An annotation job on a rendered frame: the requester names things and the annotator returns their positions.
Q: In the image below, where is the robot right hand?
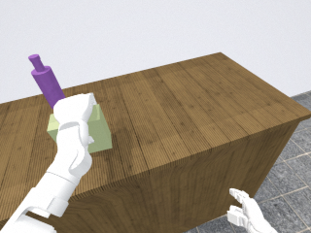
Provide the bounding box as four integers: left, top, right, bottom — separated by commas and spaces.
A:
227, 188, 264, 232

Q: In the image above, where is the table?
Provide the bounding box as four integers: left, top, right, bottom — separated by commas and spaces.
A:
0, 52, 311, 233

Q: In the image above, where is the robot left upper arm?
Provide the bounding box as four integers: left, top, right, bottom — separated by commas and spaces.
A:
8, 214, 57, 233

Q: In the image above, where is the left robot forearm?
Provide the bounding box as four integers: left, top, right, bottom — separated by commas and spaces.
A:
0, 118, 92, 233

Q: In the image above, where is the robot left hand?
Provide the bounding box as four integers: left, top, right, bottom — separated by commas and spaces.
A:
53, 92, 97, 144

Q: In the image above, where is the right robot forearm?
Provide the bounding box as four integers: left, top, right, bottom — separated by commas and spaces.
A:
247, 216, 278, 233

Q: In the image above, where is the sponge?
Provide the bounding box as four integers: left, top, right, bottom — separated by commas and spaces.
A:
47, 104, 113, 153

